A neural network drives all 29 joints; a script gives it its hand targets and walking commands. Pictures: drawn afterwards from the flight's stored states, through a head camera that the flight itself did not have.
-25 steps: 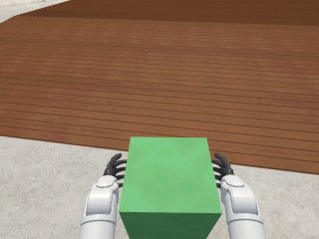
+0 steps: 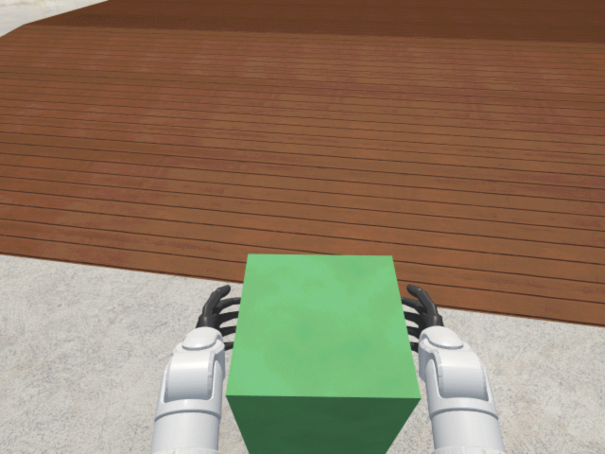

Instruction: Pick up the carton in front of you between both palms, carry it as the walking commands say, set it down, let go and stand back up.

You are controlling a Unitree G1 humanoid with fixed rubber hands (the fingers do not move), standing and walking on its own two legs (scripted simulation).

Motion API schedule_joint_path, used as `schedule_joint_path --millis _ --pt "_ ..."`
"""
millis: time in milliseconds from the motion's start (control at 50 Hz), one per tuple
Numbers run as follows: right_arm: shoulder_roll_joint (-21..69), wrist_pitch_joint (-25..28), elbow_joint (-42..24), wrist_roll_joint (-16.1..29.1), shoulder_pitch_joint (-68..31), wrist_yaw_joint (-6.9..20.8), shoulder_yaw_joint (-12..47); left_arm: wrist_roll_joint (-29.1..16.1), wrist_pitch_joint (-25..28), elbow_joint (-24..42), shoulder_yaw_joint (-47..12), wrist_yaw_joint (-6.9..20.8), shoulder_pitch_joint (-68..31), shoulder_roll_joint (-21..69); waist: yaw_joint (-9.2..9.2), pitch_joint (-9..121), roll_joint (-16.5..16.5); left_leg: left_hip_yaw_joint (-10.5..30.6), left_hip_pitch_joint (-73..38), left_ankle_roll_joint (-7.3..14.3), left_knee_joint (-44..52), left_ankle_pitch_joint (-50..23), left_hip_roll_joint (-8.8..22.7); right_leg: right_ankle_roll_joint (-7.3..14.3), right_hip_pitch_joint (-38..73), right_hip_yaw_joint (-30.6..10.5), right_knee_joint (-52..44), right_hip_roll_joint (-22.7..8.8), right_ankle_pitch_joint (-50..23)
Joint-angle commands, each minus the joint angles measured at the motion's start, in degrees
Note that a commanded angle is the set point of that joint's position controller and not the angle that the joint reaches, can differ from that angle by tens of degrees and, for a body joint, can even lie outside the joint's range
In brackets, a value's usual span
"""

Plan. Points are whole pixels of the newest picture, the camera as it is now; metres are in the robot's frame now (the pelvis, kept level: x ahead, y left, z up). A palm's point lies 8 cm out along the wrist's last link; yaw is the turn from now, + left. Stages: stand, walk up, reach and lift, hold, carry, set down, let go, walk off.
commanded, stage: hold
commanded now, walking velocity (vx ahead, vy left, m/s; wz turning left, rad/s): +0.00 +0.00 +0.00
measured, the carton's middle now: (318, 359) +0.30 +0.00 -0.02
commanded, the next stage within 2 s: carry in 0.74 s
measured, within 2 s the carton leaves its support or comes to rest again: neither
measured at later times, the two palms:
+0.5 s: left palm (210, 340) +0.29 +0.15 +0.05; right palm (430, 339) +0.29 -0.15 +0.05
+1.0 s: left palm (222, 301) +0.33 +0.13 +0.08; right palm (438, 304) +0.32 -0.17 +0.08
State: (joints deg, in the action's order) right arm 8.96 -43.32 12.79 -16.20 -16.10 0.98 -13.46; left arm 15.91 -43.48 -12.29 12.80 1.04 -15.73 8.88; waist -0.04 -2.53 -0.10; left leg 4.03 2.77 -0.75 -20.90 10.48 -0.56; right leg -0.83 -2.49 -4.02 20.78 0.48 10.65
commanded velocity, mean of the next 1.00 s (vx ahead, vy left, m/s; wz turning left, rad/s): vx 0.15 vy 0.00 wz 0.00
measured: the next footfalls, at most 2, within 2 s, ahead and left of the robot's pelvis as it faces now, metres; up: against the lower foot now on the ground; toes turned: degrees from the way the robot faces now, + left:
left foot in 1.20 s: +0.20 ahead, +0.09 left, +0.00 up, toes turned +10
right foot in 1.58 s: +0.51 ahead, -0.14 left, +0.00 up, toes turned -13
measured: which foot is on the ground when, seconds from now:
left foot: down 0.00-1.00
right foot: down 0.00-1.00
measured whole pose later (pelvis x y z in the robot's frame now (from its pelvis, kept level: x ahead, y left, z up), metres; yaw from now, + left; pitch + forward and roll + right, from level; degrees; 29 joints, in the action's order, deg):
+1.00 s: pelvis +0.04 -0.01 -0.01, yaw -1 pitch +2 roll -1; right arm 8.0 -52.8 -4.2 -10.3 -11.4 -2.3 -7.9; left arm 9.2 -52.1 4.0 8.6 -1.9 -11.0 7.9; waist 0.2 8.9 1.7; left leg 3.2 15.0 -0.7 -31.3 19.1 1.6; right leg -0.4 -14.5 0.9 29.6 -0.2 17.5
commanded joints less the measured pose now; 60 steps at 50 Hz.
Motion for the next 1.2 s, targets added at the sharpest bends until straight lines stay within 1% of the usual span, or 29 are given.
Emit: schedule_joint_path --millis 0,140,260,420,700,720,740,760,780,800,840,860,880,900,920,940,960,980,1000,1020,1040,1060,1080,1100,1120,1140,1160,1180 --pt "50.7 1.6 -2.8 14.5 -26.5 12.6 31.3 -14.2 1.7 2.9 -30.9 12.1 -26.2 51.6 0.0 13.7 0.2 -0.4 -3.4 0.2 3.1 -8.0 -4.8 0.3 1.6 0.8 -3.4 5.1 -7.2" --pt "50.5 1.4 -4.5 15.0 -24.1 12.3 31.9 -14.6 1.5 4.6 -31.6 11.9 -24.1 51.0 0.02 13.9 0.1 -0.3 -4.0 0.1 3.2 -10.8 -5.0 0.2 2.5 0.5 -3.5 5.2 -10.0" --pt "50.3 1.4 -5.4 15.2 -23.1 12.1 32.2 -14.7 1.6 5.4 -31.9 11.8 -23.3 50.6 0.06 13.6 0.1 -0.3 -4.1 0.1 3.3 -11.2 -5.1 0.1 2.7 0.3 -3.6 5.2 -10.6" --pt "50.2 1.4 -5.4 15.1 -23.5 12.0 32.3 -14.7 1.7 5.4 -31.9 11.8 -23.7 50.3 0.14 13.1 0.0 -0.4 -3.5 0.2 3.3 -9.3 -5.1 0.1 2.2 0.4 -3.6 5.1 -8.9" --pt "50.6 1.7 -3.5 14.6 -26.0 12.3 31.6 -14.4 1.8 3.4 -31.3 12.1 -26.3 51.0 0.05 12.7 0.1 -0.5 -2.8 0.3 3.2 -5.9 -5.0 0.3 1.1 0.7 -3.6 5.1 -5.3" --pt "50.8 1.2 -3.6 15.5 -28.3 12.2 32.3 -15.6 1.4 3.3 -32.3 12.0 -29.2 51.6 0.25 14.1 1.4 -1.1 4.7 0.7 -0.2 2.0 6.0 0.9 -5.0 0.6 0.1 -5.6 3.1" --pt "50.9 1.0 -3.9 15.9 -28.0 12.1 32.6 -16.0 1.2 3.3 -32.5 11.9 -28.8 51.3 0.18 14.6 1.2 1.0 6.8 0.6 1.5 14.2 5.5 1.2 -7.1 -1.3 -1.6 -5.5 14.2" --pt "51.1 0.8 -5.5 16.6 -28.5 11.9 33.8 -16.7 1.1 4.9 -33.6 11.7 -29.1 51.5 0.13 13.5 0.8 1.3 9.5 0.7 2.3 24.6 5.0 1.2 -10.5 -1.5 -2.0 -4.9 24.7" --pt "51.7 0.5 -7.1 17.4 -29.4 11.6 35.0 -17.4 0.7 6.6 -34.7 11.4 -30.0 52.0 0.04 12.9 0.5 1.5 11.0 1.1 2.2 29.6 5.0 1.2 -12.7 -0.9 -1.1 -4.2 29.0" --pt "51.8 0.0 -8.4 18.1 -30.1 11.3 36.0 -17.9 0.3 8.0 -35.5 11.1 -30.6 52.4 0.09 13.2 1.1 1.7 11.2 1.4 1.7 27.8 5.5 1.2 -13.3 0.0 0.8 -3.9 26.5" --pt "52.2 -1.5 -11.3 19.6 -29.4 10.3 38.4 -19.4 -1.2 10.6 -38.1 10.2 -29.8 53.0 0.01 17.7 3.1 3.0 9.8 2.7 1.8 21.4 6.9 1.2 -12.2 3.0 5.6 -2.9 16.6" --pt "52.2 -2.6 -13.1 20.2 -28.3 9.6 39.7 -20.4 -2.3 12.6 -39.6 9.7 -29.5 53.1 -0.21 19.8 4.6 5.3 9.2 3.7 3.0 21.6 8.4 1.1 -12.1 4.4 8.5 -2.3 14.4" --pt "52.0 -3.8 -15.1 20.7 -27.2 9.0 40.9 -21.3 -3.5 14.8 -41.1 9.3 -29.1 52.8 -0.41 20.4 6.2 7.6 8.8 4.8 4.2 24.2 9.8 0.8 -13.3 6.0 10.6 -1.5 14.4" --pt "51.7 -5.1 -17.1 21.3 -26.5 8.3 41.8 -22.2 -4.8 16.9 -42.2 8.9 -28.7 52.4 -0.5 19.6 7.6 9.4 9.3 5.8 5.5 27.7 11.2 0.6 -14.7 7.8 10.5 -0.4 15.5" --pt "51.1 -6.5 -19.2 21.8 -26.0 7.5 42.7 -23.0 -6.1 19.0 -43.2 8.3 -28.4 51.7 -0.47 18.1 8.3 10.0 11.3 6.4 5.4 29.5 12.0 0.5 -14.1 8.8 8.2 -0.2 15.5" --pt "50.4 -8.1 -21.4 22.1 -25.6 6.8 43.3 -23.7 -7.5 20.9 -43.9 7.7 -27.9 51.2 -0.36 17.3 7.6 8.0 13.4 5.9 3.9 28.5 11.1 0.5 -12.5 8.5 5.9 -0.8 15.2" --pt "49.9 -9.6 -23.2 22.6 -24.7 6.0 43.8 -24.2 -9.0 22.4 -44.1 7.0 -26.9 50.7 -0.2 16.6 4.4 3.7 16.5 4.6 -0.4 24.6 8.8 1.1 -9.2 5.8 2.5 -2.8 15.0" --pt "49.1 -11.2 -24.9 23.1 -23.5 5.3 44.4 -24.4 -10.5 23.6 -44.1 6.1 -24.5 49.5 0.37 16.6 -2.5 -2.0 22.0 2.7 -9.4 19.7 5.6 3.1 -4.6 -2.4 -2.2 -8.3 18.2" --pt "48.2 -12.8 -26.6 23.7 -22.2 4.5 45.1 -24.5 -12.1 24.6 -43.7 5.0 -21.4 47.9 1.06 16.4 -12.6 -8.5 31.9 0.4 -21.8 16.1 1.7 6.9 2.4 -15.3 -6.8 -16.2 17.9" --pt "46.8 -14.4 -29.0 24.9 -21.8 3.9 45.9 -24.2 -13.6 26.1 -43.4 3.8 -18.4 46.9 1.13 13.1 -15.7 -9.9 40.8 0.1 -22.0 19.9 1.7 11.1 6.6 -22.8 -7.6 -20.7 9.4" --pt "46.1 -15.8 -31.2 26.3 -22.0 3.2 47.0 -24.0 -14.9 28.6 -43.2 2.7 -17.2 45.9 1.8 12.6 -12.3 -9.2 42.7 0.3 -22.1 21.7 2.6 12.8 8.7 -22.0 -6.4 -21.0 -0.5" --pt "46.3 -17.0 -32.8 27.6 -21.0 2.6 47.5 -24.4 -16.2 30.9 -43.1 1.7 -16.4 45.8 1.8 14.4 -9.5 -9.5 41.7 0.4 -20.4 20.7 3.0 12.5 10.1 -18.5 -4.9 -20.4 -7.1" --pt "46.2 -18.0 -34.6 28.5 -18.8 1.8 48.0 -25.1 -17.4 33.9 -43.6 0.9 -15.3 45.6 1.67 16.7 -8.1 -10.6 38.3 0.4 -17.1 17.4 2.5 11.2 10.0 -14.3 -4.1 -18.9 -9.9" --pt "46.4 -18.9 -36.3 28.9 -16.6 1.1 48.2 -25.9 -18.4 36.8 -44.3 0.2 -14.7 45.8 1.58 18.4 -8.7 -12.6 34.3 0.1 -13.7 13.6 1.1 9.8 9.2 -10.0 -3.4 -17.2 -11.0" --pt "46.7 -19.8 -37.9 28.9 -14.3 0.3 47.9 -26.7 -19.4 39.3 -44.9 -0.3 -13.7 46.0 1.39 19.6 -9.6 -14.2 29.3 -0.1 -10.0 10.0 -0.1 8.5 7.4 -6.0 -2.7 -15.5 -9.5" --pt "46.8 -20.5 -39.2 28.8 -11.9 -0.4 47.4 -27.3 -20.3 41.2 -45.4 -0.7 -12.5 46.1 0.76 20.3 -9.5 -16.2 21.6 -0.1 -4.8 5.4 -1.1 7.1 3.2 -2.1 -0.9 -13.7 -5.5" --pt "46.8 -21.3 -40.7 28.5 -10.0 -1.1 46.6 -27.9 -21.2 42.6 -45.7 -1.1 -10.2 45.8 0.48 21.4 -7.5 -17.3 9.4 0.2 0.1 1.1 -1.6 5.6 -4.6 2.5 2.5 -11.8 -3.0" --pt "46.4 -22.0 -41.6 28.1 -7.4 -1.9 45.8 -28.4 -21.9 44.2 -45.9 -1.5 -8.8 45.2 -0.13 23.5 -4.7 -14.7 -5.1 1.3 1.3 0.1 1.1 4.0 -14.6 5.8 8.3 -10.3 -2.0"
